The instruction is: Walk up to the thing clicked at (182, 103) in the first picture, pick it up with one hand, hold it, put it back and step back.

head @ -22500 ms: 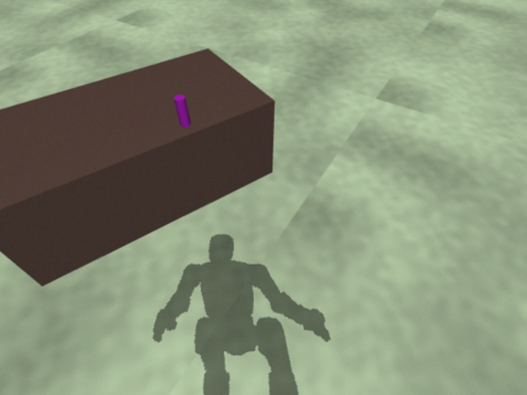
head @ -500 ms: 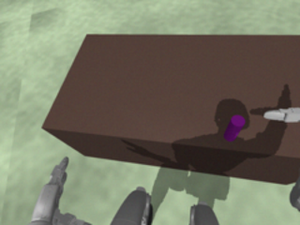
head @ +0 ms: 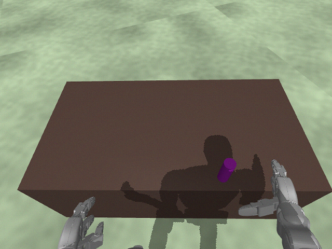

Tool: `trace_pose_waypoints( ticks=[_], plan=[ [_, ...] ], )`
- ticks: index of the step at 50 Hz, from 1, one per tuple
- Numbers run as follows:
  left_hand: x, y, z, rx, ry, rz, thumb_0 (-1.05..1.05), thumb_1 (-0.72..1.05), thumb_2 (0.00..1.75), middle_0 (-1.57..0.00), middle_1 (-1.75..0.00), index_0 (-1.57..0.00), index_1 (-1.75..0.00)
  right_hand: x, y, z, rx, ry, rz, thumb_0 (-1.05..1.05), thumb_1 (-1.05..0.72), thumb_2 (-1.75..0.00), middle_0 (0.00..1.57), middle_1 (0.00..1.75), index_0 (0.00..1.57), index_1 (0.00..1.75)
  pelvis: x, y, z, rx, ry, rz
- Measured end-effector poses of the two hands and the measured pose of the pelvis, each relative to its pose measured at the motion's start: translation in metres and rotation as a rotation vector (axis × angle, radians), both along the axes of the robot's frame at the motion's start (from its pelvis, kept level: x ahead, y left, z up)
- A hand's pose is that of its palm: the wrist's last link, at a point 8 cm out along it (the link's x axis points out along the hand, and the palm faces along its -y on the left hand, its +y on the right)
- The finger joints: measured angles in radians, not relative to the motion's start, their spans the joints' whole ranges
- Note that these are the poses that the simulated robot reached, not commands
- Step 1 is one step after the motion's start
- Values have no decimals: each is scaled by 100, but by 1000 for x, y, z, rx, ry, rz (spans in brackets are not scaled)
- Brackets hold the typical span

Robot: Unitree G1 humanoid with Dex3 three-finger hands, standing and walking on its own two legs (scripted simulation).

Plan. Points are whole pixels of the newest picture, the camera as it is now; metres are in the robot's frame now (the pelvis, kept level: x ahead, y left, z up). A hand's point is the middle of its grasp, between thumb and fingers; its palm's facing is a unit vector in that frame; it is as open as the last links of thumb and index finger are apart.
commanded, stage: home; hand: right
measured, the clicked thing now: (226, 170) +0.41 -0.19 -0.22
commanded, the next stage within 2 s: none
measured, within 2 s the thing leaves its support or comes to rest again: neither
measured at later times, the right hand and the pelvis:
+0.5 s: hand out of the picture +0.15 -0.17 -0.07, palm faces +0.13 +0.95 -0.28, open 17.4 cm; pelvis -0.02 +0.01 +0.00, yaw -1 degrees
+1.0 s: hand out of the picture +0.14 -0.18 -0.07, palm faces +0.12 +0.95 -0.27, open 17.3 cm; pelvis -0.02 +0.00 -0.01, yaw -1 degrees
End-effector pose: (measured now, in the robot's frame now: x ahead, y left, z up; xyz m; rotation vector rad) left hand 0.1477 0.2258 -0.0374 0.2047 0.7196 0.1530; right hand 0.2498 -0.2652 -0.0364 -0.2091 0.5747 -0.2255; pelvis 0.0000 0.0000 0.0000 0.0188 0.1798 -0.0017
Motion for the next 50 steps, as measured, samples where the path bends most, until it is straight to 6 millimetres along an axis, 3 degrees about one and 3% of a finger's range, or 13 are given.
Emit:
trace_pose_waypoints(
  ticks=[11,16,33,50],
  plan=[
    [-9,16,-37,9,117,66,1,86,88,-20,-30,-20,-29,-95,41,-7,43,124,2,-1,50,-8,6,6,6,6,1,7,0,4,-51,-11],
    [-15,19,-44,18,103,72,1,89,89,-20,-30,-20,-30,-122,48,-11,34,170,-8,-1,51,-7,6,6,6,6,-8,10,-3,0,-64,-14],
    [-20,22,-36,50,-15,52,1,90,90,-20,-31,-20,-30,-130,50,-5,9,145,-13,-1,52,-7,6,6,6,6,-24,12,-5,-3,-84,-18],
    [-18,7,-35,62,-35,43,1,90,90,-21,-31,-21,-31,-128,37,-6,5,161,-14,-1,51,-7,6,6,6,6,-22,0,-5,9,-80,-16]
  ],
)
